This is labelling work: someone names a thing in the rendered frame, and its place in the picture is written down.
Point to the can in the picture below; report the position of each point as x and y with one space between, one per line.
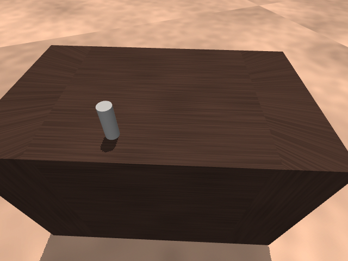
108 120

